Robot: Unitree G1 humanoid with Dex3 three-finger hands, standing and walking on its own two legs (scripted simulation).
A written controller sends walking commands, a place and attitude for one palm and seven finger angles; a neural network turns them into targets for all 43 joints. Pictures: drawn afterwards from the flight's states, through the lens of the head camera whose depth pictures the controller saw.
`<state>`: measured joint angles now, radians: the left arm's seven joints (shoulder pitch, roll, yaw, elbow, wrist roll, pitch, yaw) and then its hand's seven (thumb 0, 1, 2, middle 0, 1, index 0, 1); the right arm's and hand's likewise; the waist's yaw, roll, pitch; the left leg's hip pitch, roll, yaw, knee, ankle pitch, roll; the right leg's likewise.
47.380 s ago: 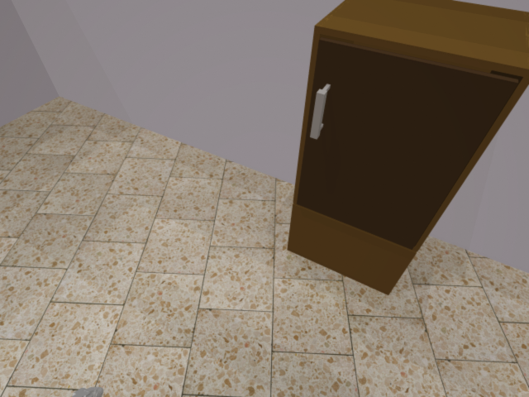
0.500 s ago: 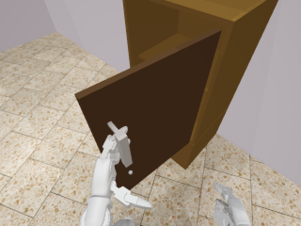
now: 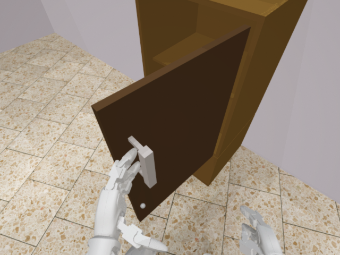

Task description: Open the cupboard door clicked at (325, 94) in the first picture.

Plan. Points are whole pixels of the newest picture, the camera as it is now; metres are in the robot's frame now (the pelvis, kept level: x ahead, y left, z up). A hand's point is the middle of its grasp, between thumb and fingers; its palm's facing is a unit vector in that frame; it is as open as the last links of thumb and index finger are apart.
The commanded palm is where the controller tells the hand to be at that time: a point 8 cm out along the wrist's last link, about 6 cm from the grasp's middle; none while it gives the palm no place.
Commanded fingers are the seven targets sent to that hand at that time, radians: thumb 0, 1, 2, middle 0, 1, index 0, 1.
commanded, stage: slide the hand sideways off the handle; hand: left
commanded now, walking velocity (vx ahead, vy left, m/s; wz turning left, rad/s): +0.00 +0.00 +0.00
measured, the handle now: (142, 162) +0.30 +0.08 +0.08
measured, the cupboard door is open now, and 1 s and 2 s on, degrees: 84 84 84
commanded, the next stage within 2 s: draw the hand back to the body in 0.56 s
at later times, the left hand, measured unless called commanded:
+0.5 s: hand (117, 223) +0.18 +0.11 +0.07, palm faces +0.04 -1.00 -0.02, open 16.3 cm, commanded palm +0.14 +0.17 +0.07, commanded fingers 0.00 -0.50 0.30 -0.15 -0.30 -0.15 -0.30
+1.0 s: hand (86, 217) +0.18 +0.15 +0.11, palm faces +0.04 -1.00 -0.05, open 16.3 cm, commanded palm +0.14 +0.21 +0.13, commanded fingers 0.00 -0.50 0.30 -0.15 -0.30 -0.15 -0.30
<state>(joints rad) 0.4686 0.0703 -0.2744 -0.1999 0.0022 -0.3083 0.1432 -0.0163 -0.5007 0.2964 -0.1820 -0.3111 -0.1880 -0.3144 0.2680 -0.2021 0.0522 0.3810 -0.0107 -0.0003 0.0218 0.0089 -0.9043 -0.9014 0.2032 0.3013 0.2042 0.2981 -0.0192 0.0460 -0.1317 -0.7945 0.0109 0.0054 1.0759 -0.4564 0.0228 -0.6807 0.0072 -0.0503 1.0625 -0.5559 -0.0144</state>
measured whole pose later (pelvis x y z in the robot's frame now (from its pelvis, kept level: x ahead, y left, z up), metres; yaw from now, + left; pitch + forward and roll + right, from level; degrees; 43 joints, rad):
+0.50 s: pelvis +0.01 -0.02 -0.01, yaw +1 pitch +12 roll -1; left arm 0.68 0.14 -0.09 -0.32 -0.13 -0.37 -0.04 -0.02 -0.50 0.30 -0.16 -0.30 -0.17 -0.30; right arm 0.27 -0.21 0.01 0.38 0.01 -0.02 -0.02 0.01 -0.90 -0.90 0.20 0.30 0.20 0.30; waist 0.00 0.05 -0.16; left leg -0.85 0.02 -0.03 1.13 -0.48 0.00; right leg -0.72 0.02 -0.08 1.11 -0.59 -0.04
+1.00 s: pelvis +0.01 -0.01 +0.01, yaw +1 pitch +9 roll -2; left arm 0.69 0.21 0.05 -0.40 -0.24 -0.25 -0.13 -0.02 -0.50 0.30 -0.15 -0.30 -0.15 -0.30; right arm 0.29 -0.21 0.03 0.40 0.04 -0.03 -0.06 0.01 -0.90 -0.90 0.20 0.30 0.20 0.30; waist 0.01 0.06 -0.16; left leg -0.73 0.02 -0.02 1.03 -0.46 0.01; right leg -0.59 0.02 -0.07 0.99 -0.54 -0.02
